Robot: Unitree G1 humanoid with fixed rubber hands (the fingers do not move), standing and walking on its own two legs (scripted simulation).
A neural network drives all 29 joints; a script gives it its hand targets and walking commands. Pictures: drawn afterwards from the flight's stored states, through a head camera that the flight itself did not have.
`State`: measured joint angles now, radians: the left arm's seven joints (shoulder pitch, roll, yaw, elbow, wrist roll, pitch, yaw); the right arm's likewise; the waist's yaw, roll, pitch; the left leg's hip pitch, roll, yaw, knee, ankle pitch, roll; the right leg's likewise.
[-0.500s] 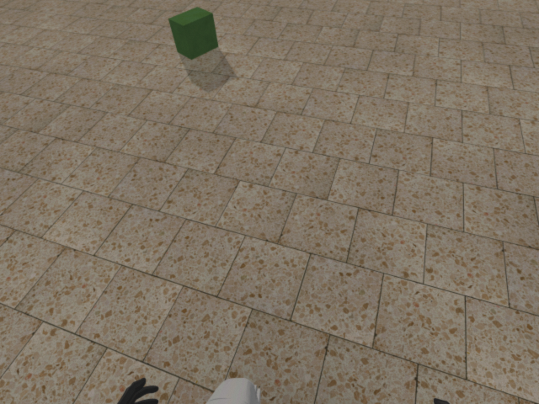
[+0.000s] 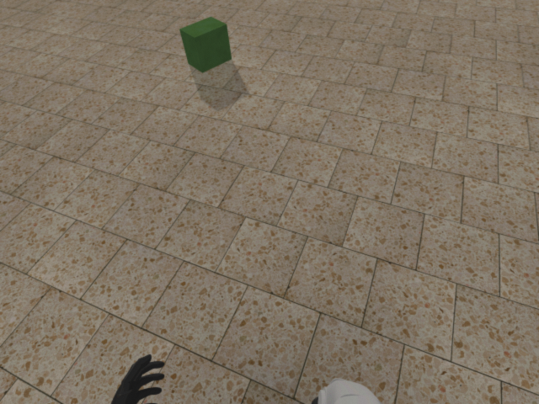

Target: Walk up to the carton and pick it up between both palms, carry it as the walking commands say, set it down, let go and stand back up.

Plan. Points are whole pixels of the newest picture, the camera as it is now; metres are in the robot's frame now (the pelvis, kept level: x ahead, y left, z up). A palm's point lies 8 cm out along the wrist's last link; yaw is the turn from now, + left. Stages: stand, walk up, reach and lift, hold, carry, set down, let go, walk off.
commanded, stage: walk up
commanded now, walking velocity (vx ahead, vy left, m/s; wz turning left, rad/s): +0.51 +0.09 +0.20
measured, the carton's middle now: (206, 44) +2.41 +0.34 -0.63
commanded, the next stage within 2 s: none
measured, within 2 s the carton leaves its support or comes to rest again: neither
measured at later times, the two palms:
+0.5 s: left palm (100, 396) +0.17 +0.30 -0.13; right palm (361, 277) +0.34 -0.17 -0.13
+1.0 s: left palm (140, 217) +0.51 +0.28 -0.10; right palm (359, 203) +0.51 -0.21 -0.12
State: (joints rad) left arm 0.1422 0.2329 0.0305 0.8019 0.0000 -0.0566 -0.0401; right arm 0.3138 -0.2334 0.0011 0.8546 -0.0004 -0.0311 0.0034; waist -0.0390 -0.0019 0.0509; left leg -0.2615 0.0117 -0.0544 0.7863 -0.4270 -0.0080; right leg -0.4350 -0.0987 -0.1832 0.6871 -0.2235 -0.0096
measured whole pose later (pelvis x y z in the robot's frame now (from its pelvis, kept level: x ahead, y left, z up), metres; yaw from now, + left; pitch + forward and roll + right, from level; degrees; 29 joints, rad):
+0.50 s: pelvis +0.24 +0.05 +0.00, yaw +4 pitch -2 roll -1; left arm 0.49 0.23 0.03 0.92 0.00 -0.04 -0.02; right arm 0.24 -0.21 0.00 0.85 0.00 0.00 0.07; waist 0.03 0.02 0.05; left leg -0.47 0.03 -0.03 0.63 -0.18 -0.01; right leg 0.07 -0.12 -0.25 0.51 -0.51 0.08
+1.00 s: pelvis +0.44 +0.03 +0.01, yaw +4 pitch +0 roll +2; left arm 0.20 0.22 0.03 0.88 0.00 -0.04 -0.04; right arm 0.26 -0.24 0.00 0.87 0.00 -0.04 0.03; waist -0.01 0.01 0.04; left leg -0.28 0.01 -0.01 0.83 -0.39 -0.01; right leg -0.39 -0.10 -0.15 0.65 -0.24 -0.02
